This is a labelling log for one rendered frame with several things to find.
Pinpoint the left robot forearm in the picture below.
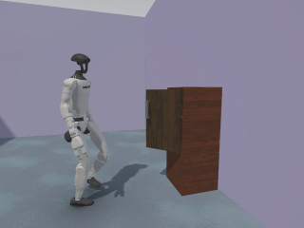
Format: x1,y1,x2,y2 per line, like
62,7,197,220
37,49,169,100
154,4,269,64
85,105,94,122

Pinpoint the right robot forearm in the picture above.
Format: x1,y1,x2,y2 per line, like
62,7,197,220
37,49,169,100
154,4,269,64
60,104,80,138

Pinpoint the right robot foot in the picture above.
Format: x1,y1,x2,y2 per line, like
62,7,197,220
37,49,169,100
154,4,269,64
70,197,94,206

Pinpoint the handle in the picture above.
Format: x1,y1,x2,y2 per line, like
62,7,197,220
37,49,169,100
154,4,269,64
145,101,150,119

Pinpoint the robot foot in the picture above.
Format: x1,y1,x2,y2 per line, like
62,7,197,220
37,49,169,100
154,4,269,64
86,177,101,187
70,197,94,206

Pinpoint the cupboard door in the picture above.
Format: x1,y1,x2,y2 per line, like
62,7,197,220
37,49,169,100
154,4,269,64
145,89,181,153

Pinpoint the robot right upper arm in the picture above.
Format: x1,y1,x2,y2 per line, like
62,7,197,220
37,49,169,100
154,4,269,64
60,78,77,113

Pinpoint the robot right hand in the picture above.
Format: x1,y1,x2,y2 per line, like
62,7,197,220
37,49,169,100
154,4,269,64
71,136,89,160

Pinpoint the left robot foot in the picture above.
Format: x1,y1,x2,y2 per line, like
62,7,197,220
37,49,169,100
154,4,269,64
86,177,101,187

